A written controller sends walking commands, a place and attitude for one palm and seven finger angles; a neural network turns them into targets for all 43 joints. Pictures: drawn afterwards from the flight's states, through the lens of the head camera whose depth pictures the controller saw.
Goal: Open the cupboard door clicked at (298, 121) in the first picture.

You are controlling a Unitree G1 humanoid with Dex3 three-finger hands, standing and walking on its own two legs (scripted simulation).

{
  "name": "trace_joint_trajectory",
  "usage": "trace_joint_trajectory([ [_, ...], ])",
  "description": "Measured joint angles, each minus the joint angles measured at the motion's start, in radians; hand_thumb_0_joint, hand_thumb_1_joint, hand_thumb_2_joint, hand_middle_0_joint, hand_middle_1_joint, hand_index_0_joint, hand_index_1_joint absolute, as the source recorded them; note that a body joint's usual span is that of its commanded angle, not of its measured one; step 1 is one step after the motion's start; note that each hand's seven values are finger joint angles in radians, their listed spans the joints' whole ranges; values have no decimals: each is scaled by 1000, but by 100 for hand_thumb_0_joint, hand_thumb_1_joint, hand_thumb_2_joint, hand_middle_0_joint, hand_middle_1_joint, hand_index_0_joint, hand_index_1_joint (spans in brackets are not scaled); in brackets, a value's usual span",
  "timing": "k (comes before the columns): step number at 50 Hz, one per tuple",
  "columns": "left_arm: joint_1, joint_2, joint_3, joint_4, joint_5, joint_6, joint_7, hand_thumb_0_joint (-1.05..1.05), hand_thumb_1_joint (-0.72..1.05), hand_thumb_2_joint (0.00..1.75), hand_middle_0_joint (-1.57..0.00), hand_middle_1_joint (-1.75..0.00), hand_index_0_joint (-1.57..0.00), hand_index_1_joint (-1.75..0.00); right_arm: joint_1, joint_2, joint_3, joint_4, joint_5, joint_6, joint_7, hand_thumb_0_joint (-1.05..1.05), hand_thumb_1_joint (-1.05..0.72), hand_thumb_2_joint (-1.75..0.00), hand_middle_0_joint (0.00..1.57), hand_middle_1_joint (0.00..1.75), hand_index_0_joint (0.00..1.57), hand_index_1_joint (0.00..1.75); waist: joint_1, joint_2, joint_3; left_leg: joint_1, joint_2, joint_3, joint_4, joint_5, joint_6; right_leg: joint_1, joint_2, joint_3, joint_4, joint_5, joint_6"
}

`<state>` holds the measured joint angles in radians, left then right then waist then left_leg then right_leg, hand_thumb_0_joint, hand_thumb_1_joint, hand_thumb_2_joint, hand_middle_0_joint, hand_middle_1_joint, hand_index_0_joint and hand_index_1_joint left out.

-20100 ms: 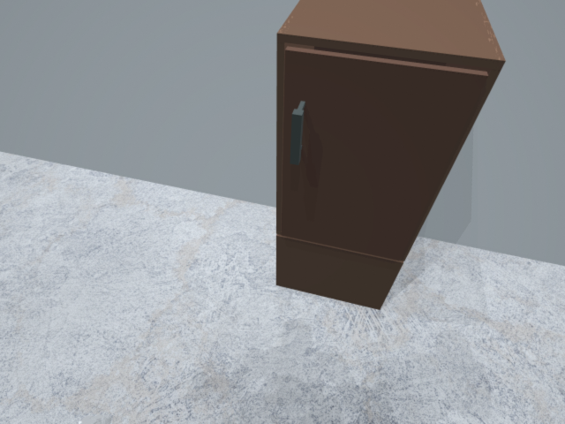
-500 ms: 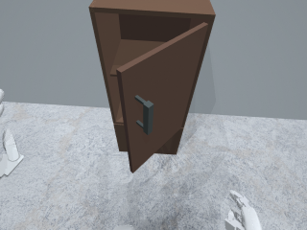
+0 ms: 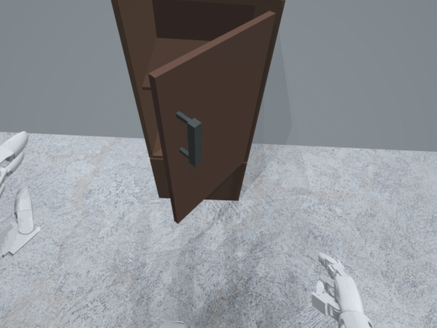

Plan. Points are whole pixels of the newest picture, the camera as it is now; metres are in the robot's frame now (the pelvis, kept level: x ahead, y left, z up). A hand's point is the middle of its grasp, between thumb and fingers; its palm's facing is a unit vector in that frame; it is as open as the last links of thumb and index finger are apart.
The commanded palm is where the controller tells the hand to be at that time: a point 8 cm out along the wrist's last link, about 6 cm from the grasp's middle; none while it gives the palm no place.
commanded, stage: step back with the hand held close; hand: left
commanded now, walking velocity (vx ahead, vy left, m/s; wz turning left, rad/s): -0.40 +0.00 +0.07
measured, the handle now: (188, 139) +0.49 +0.11 +0.02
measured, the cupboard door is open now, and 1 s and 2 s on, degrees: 49 49 49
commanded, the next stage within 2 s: stop stepping back and stand still in 0.02 s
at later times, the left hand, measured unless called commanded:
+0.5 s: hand out of the picture +0.06 +0.24 +0.17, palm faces +0.50 -0.77 -0.41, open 7.4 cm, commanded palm +0.01 +0.28 +0.18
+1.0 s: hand out of the picture +0.05 +0.24 +0.16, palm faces +0.48 -0.74 -0.47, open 7.4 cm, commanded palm -0.01 +0.27 +0.18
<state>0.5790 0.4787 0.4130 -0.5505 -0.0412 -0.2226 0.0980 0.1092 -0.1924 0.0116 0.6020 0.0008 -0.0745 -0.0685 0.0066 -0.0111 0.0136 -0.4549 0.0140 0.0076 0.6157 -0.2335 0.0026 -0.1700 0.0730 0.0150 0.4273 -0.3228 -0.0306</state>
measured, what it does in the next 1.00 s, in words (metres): walks backwards: left foot, then right foot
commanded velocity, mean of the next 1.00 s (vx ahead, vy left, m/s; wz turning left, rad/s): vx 0.08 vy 0.03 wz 0.01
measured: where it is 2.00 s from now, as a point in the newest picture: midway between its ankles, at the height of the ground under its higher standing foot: outside the picture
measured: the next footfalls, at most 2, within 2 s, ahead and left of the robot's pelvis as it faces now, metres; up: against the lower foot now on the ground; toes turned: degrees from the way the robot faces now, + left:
left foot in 0.04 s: +0.07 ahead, +0.09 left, +0.00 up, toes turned +1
right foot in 0.34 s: -0.08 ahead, -0.11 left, +0.00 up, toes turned +1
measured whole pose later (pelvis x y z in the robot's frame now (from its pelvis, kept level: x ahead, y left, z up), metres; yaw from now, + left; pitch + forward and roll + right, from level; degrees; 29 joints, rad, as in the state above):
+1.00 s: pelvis -0.12 -0.04 +0.00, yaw +4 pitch -2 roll -1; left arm 0.56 0.38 0.40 -0.44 -0.02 -0.24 0.14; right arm 0.27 -0.23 -0.01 0.66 -0.01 -0.15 -0.07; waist 0.00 0.02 0.00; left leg -0.25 0.04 0.02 0.52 -0.24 0.01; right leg -0.21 0.05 -0.09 0.51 -0.27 -0.07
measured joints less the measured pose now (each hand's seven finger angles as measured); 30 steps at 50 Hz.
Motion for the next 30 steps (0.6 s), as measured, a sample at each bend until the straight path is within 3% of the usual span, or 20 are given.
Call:
trace_joint_trajectory([
  [2, 18, 11, 15, -6, -2, 7, -2, 1, 88, 90, -22, -30, -21, -31, 18, -13, 1, -16, 0, 8, -15, 1, -90, -89, 20, 30, 20, 30, -7, -5, -18, 57, -12, 3, -62, 44, 9, -13, 2, -5, 5, 5, 2],
  [5, -15, 28, 31, 9, -11, 18, 3, 1, 88, 90, -22, -30, -22, -31, 11, -15, -10, -15, -2, 11, -19, 1, -90, -89, 20, 30, 20, 30, -2, -42, 13, 97, -35, 11, -165, 76, 43, -71, -19, -2, 103, 1, 26],
  [7, -18, 28, 31, 10, -18, 29, 7, 1, 88, 90, -22, -30, -21, -31, 9, -16, -18, -18, -13, -11, -4, 1, -90, -89, 20, 30, 20, 30, -1, -38, 30, 116, -29, 12, -218, 124, 46, -131, -8, 13, 250, -102, 30],
  [11, 31, 16, 20, -31, -20, 56, 23, 1, 89, 90, -21, -30, -21, -31, 33, -5, -18, -24, -13, -53, 14, 1, -90, -89, 20, 30, 20, 30, -6, -26, 33, 139, -14, 7, -274, 184, 41, -175, -14, 5, 383, -132, 42],
  [14, 65, 10, 18, -34, -17, 70, 41, 1, 89, 90, -21, -30, -21, -31, 70, 12, -4, -21, -15, -60, 4, 1, -90, -89, 20, 30, 20, 30, -14, -26, 9, 141, -12, -2, -295, 206, 32, -126, -33, -20, 300, -141, 36],
  [17, 56, 10, 24, -4, -6, 82, 56, 1, 89, 90, -22, -30, -21, -31, 104, 28, 7, -15, -20, -53, -7, 1, -90, -89, 20, 30, 20, 30, -20, -41, -16, 103, -26, 0, -261, 136, 12, -16, -51, -46, 81, -140, 14],
  [20, 19, -29, 8, 19, 2, 78, 53, 1, 89, 90, -21, -30, -21, -31, 106, 12, 5, 26, -29, -38, -7, 1, -90, -89, 20, 30, 20, 30, 3, -21, -17, -1, -27, -15, 1, -19, -16, -26, -46, -53, 26, 69, -20],
  [23, -8, -74, -17, 53, 11, 63, 49, 1, 88, 90, -21, -30, -21, -31, 143, 3, 1, 82, -24, -24, -10, 1, -90, -89, 20, 30, 20, 30, 23, -26, -63, -20, -27, -5, 226, -65, -20, -38, -53, -45, 29, 79, -17],
  [25, -35, -95, -30, 86, 22, 53, 52, 1, 88, 90, -21, -30, -21, -31, 174, -3, -1, 99, -21, -27, -19, 1, -90, -89, 20, 30, 20, 30, 19, -34, -90, 45, -13, 15, 181, -93, -3, -44, -62, -51, 30, 76, -12],
  [28, -73, -114, -42, 114, 32, 43, 57, 1, 88, 90, -21, -30, -21, -31, 208, -30, -10, 92, -20, -49, -34, 2, -90, -89, 20, 30, 20, 30, -4, -14, -109, 189, 16, 18, -33, -147, 27, -75, -61, -79, 74, 60, -8],
  [30, -92, -110, -32, 117, 32, 36, 60, 1, 88, 90, -21, -30, -21, -31, 199, -39, -19, 84, -19, -59, -37, 2, -90, -89, 20, 30, 20, 30, -21, -10, -85, 204, 12, 9, -84, -64, 21, -108, -68, -83, 141, 33, -1],
])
